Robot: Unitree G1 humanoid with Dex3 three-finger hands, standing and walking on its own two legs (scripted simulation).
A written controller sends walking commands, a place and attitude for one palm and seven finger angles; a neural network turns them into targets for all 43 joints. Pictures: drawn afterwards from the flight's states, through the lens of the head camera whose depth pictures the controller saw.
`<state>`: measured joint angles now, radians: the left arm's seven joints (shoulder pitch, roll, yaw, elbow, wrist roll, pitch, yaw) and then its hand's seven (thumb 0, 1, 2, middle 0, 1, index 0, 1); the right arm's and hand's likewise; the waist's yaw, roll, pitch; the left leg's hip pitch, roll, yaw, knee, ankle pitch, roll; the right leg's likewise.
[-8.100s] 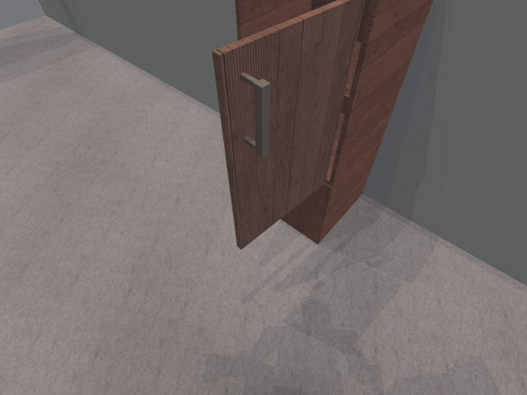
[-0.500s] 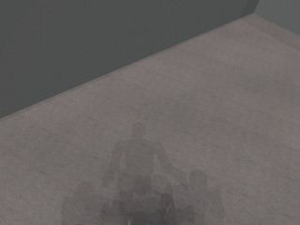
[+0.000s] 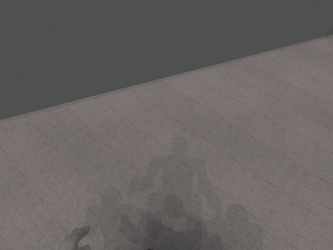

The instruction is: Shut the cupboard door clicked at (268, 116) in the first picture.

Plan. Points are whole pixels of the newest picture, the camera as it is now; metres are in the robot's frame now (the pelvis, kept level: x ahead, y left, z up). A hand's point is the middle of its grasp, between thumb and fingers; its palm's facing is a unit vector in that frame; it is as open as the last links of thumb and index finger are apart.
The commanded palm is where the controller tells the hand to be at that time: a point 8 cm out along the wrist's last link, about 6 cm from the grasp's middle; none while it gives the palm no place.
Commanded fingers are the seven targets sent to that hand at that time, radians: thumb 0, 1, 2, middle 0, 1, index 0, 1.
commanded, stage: walk to a spot facing it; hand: left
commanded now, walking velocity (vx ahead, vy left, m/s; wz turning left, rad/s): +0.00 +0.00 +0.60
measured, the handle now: out of the picture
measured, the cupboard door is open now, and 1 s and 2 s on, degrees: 84 84 84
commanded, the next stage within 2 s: none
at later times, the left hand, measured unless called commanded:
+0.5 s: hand out of the picture -0.02 +0.23 -0.19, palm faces +0.36 -0.90 -0.24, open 7.3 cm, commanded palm none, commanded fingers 0.00 0.90 0.90 -0.20 -0.30 -0.20 -0.30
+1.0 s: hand out of the picture +0.04 +0.22 -0.15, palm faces +0.61 -0.75 -0.24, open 7.4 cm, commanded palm none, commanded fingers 0.00 0.90 0.90 -0.20 -0.30 -0.20 -0.30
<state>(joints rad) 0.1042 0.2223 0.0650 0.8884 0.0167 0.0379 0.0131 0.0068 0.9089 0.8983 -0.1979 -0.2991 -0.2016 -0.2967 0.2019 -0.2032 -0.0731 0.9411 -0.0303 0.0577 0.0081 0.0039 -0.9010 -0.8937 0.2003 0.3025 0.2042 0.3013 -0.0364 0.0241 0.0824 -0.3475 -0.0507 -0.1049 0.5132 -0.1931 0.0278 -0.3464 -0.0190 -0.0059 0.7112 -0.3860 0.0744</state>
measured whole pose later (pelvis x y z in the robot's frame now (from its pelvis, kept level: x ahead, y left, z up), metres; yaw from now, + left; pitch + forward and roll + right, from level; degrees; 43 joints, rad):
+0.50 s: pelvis +0.01 +0.02 -0.01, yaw +20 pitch +1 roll +0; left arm 0.21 0.26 0.08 0.95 0.02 0.06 0.02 0.01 0.91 0.90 -0.20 -0.30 -0.20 -0.30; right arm 0.10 -0.23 -0.07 0.91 -0.02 0.03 0.02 0.00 -0.91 -0.89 0.19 0.30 0.20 0.30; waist 0.00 -0.06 0.13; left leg -0.34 -0.01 0.07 0.64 -0.32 0.05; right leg -0.39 -0.14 -0.10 1.05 -0.56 0.08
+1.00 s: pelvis +0.09 +0.02 +0.00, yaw +39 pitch +1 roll +0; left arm 0.21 0.17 0.05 0.92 0.03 -0.04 0.00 0.00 0.91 0.90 -0.20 -0.30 -0.20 -0.30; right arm 0.24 -0.24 -0.09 1.00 -0.04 0.06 0.04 0.01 -0.91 -0.89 0.20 0.30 0.20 0.30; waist -0.03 0.03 0.06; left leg -0.53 0.00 -0.02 1.12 -0.35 -0.02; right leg -0.15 -0.06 -0.15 0.46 -0.32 0.01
